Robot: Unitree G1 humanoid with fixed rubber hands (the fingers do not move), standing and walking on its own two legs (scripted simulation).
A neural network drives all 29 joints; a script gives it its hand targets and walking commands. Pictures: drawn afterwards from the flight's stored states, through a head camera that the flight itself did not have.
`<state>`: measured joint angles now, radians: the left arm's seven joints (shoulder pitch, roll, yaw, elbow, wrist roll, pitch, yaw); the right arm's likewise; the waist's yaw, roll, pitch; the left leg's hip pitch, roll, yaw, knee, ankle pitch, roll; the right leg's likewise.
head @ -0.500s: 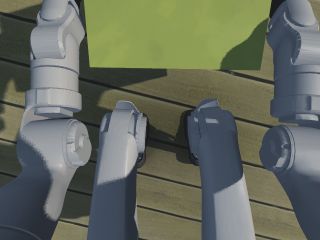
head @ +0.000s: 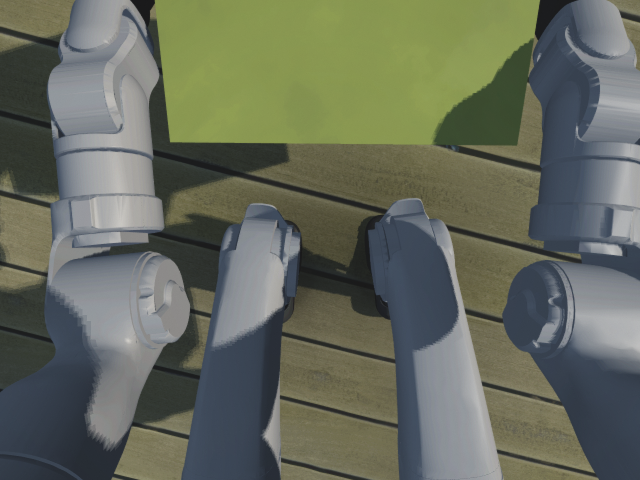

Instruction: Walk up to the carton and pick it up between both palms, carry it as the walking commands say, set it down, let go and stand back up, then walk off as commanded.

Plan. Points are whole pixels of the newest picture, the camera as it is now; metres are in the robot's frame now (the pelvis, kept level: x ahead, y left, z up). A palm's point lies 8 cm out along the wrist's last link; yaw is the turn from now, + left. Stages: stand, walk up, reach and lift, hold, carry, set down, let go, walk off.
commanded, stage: reach and lift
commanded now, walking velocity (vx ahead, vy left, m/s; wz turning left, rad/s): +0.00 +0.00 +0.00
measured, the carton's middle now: (342, 1) +0.55 -0.02 -0.15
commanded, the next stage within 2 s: none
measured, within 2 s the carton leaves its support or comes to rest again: neither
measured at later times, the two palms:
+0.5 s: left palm out of the picture +0.52 +0.18 -0.02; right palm out of the picture +0.51 -0.20 -0.02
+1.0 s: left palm out of the picture +0.51 +0.17 +0.06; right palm out of the picture +0.49 -0.20 +0.05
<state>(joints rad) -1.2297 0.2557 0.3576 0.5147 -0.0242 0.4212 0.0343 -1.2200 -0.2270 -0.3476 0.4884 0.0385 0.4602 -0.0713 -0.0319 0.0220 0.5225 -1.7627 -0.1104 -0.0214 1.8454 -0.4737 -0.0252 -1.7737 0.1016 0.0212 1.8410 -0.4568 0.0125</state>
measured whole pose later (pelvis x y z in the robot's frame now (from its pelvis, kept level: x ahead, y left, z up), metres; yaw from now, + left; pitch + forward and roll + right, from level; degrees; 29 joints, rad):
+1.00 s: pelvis +0.01 +0.00 +0.12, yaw -1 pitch +15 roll +1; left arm -0.99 0.17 0.35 0.45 0.02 0.42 0.03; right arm -1.01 -0.17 -0.32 0.46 0.00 0.46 -0.05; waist -0.03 0.01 0.46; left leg -1.29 -0.11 -0.04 1.45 -0.42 -0.02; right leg -1.30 0.11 0.07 1.45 -0.41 0.01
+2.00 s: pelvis +0.16 +0.00 +0.27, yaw -2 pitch +19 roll +0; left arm -0.25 -0.05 0.31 0.47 0.14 0.34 -0.01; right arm -0.30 0.02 -0.31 0.52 -0.13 0.37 0.05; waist -0.03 0.00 -0.24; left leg -0.69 -0.08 -0.08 0.68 -0.31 0.02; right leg -0.71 0.09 0.12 0.69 -0.30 -0.01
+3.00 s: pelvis +0.16 +0.00 +0.30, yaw -1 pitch -5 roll +0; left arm -0.25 -0.07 0.29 0.28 0.25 0.70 -0.07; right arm -0.25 0.05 -0.29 0.28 -0.22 0.73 0.07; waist -0.02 0.01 -0.06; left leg -0.05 -0.06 -0.10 0.34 -0.20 0.02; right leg -0.07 0.07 0.12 0.35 -0.19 -0.03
